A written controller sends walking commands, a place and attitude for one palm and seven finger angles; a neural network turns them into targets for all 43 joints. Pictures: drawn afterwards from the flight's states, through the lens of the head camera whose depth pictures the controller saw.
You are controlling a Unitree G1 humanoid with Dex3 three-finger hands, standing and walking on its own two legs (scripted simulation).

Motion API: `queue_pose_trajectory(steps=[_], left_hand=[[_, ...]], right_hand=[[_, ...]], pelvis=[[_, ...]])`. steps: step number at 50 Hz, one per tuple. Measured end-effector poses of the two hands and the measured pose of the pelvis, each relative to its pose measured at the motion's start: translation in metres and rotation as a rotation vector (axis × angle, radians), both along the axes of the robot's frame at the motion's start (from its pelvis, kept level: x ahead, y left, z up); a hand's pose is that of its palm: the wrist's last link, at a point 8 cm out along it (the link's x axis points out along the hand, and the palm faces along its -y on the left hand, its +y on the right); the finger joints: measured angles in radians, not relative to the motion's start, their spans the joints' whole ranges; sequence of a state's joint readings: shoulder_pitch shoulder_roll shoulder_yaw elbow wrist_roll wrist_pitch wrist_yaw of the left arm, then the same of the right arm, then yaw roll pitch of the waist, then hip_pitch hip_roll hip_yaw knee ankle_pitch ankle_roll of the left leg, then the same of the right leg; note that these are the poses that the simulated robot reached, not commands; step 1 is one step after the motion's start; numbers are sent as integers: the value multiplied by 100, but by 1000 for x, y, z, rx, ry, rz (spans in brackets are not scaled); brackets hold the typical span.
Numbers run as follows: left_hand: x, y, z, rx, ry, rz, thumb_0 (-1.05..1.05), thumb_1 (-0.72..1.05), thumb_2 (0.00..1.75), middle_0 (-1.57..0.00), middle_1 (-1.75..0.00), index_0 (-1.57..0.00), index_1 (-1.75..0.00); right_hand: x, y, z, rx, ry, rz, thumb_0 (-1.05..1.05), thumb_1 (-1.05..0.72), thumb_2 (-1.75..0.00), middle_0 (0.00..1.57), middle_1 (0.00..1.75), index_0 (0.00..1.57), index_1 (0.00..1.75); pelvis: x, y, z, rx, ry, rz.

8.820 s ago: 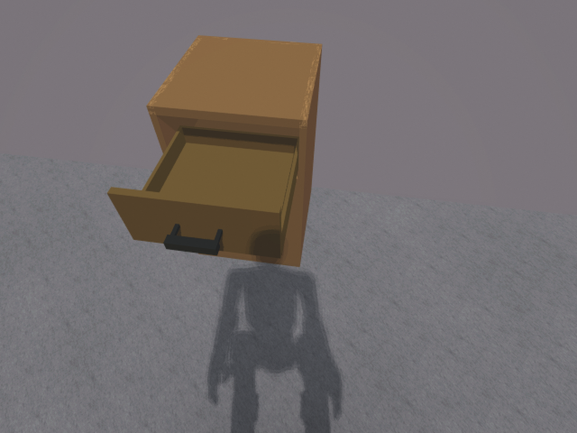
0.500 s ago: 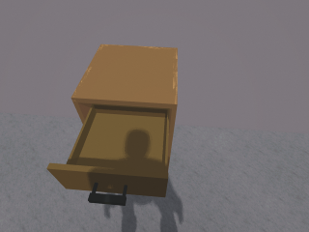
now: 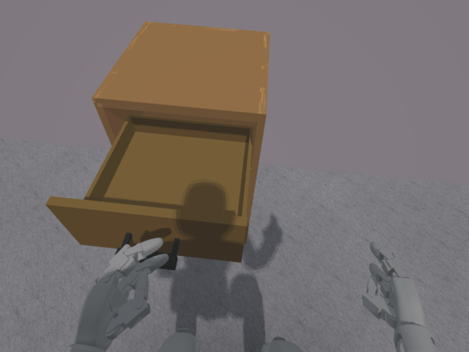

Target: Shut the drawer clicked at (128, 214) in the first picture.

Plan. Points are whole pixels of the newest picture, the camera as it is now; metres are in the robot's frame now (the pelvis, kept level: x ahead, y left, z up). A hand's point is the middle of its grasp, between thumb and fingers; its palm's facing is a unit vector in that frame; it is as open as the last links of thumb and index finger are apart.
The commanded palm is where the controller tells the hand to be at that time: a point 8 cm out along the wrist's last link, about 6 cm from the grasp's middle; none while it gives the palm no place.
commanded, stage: raise the hand and make a fist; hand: left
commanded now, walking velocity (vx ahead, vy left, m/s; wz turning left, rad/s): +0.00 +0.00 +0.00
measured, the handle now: (149, 249) +0.33 +0.20 -0.09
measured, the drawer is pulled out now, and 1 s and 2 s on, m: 0.30 0.30 0.30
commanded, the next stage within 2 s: bring the fist close to the handle in 1.52 s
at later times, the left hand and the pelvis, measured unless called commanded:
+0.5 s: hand (128, 320) +0.17 +0.17 +0.01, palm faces -0.05 -1.00 -0.02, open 3.7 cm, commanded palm +0.13 +0.23 +0.01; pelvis -0.02 +0.01 -0.03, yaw +0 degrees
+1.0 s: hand (122, 338) +0.15 +0.17 +0.01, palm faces -0.04 -1.00 +0.01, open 3.2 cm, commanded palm +0.11 +0.23 +0.01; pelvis +0.00 +0.03 -0.04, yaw +1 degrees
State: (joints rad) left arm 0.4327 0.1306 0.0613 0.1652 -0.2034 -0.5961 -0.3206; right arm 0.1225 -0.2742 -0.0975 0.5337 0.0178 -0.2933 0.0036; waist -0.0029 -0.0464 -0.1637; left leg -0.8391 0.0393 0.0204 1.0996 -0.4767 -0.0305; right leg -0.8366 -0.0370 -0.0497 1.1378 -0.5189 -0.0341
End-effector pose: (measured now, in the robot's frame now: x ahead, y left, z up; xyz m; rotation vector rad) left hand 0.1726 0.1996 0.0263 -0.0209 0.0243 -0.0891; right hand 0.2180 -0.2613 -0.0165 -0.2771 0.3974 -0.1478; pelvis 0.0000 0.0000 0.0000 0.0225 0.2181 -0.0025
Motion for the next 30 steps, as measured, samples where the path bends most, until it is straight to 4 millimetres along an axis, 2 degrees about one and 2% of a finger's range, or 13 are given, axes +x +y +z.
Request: queue_pose_trajectory(steps=[3, 7, 11, 15, 19, 23, 26, 30], left_hand=[[-24, 9, -21, 3, 81, 57, 1, 90, 90, -47, -60, -47, -60], [-46, 26, -20, 54, 84, 134, 2, 90, 90, -55, -68, -55, -68], [-41, 30, -9, 75, 19, 101, 2, 90, 90, -63, -77, -63, -77], [-24, 21, -12, 52, 40, 7, 2, 90, 90, -71, -85, -71, -86], [-13, 18, -18, 38, 109, -14, 2, 90, 90, -79, -94, -79, -94], [-14, 24, -16, 46, 125, 29, 2, 90, 90, -87, -103, -86, -103], [-19, 27, -13, 52, 114, 46, 2, 90, 90, -93, -109, -92, -109], [-26, 26, -13, 50, 103, 40, 2, 90, 90, -101, -118, -100, -118]], right_hand=[[20, 11, -5, 5, -43, 36, 1, -91, -90, 20, 30, 20, 30], [27, 34, -26, 37, -29, 86, 1, -91, -90, 20, 30, 20, 30], [11, 57, -57, 83, 52, 121, 1, -91, -90, 20, 30, 20, 30], [-20, 68, -84, 132, 156, 95, 1, -91, -90, 21, 30, 20, 30], [-52, 66, -98, 155, 246, 18, 1, -90, -90, 21, 30, 20, 30], [-73, 55, -100, 138, 295, -47, 2, -90, -90, 21, 30, 20, 30], [-78, 46, -97, 108, 303, -71, 2, -90, -90, 21, 30, 20, 30], [-71, 38, -89, 66, 278, -75, 2, -91, -90, 21, 30, 20, 30]], pelvis=[[-4, -3, -16, -10, 12, 12], [-8, -5, -29, -33, 27, 29], [-14, -4, -36, -55, 41, 41], [-19, -1, -38, -62, 55, 40], [-19, 5, -36, -57, 63, 29], [-17, 11, -33, -53, 70, 20], [-15, 15, -32, -53, 75, 18], [-14, 20, -34, -55, 82, 19]])
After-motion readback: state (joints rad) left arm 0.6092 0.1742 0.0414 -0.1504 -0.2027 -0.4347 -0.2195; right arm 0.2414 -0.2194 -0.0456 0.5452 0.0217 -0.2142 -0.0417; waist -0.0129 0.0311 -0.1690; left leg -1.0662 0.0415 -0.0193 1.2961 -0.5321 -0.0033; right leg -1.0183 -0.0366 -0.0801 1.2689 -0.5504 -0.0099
